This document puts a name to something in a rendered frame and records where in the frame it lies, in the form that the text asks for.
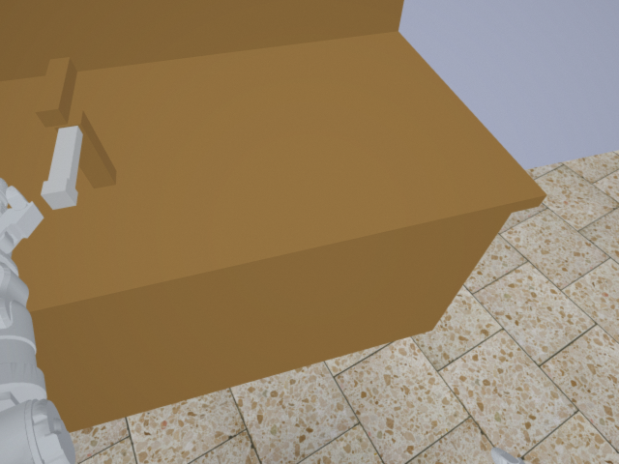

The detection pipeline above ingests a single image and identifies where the tap lever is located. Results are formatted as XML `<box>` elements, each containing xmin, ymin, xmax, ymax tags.
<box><xmin>41</xmin><ymin>126</ymin><xmax>83</xmax><ymax>210</ymax></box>

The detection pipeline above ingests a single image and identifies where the left robot hand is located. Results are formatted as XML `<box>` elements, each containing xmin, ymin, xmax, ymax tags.
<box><xmin>0</xmin><ymin>178</ymin><xmax>44</xmax><ymax>258</ymax></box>

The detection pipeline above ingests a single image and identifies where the counter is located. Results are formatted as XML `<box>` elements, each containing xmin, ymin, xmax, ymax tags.
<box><xmin>0</xmin><ymin>0</ymin><xmax>547</xmax><ymax>433</ymax></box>

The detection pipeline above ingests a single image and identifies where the left robot upper arm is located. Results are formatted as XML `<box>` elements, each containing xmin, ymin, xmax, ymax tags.
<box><xmin>0</xmin><ymin>399</ymin><xmax>75</xmax><ymax>464</ymax></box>

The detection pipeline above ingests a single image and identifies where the left robot forearm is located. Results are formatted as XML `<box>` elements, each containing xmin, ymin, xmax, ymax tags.
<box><xmin>0</xmin><ymin>249</ymin><xmax>47</xmax><ymax>412</ymax></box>

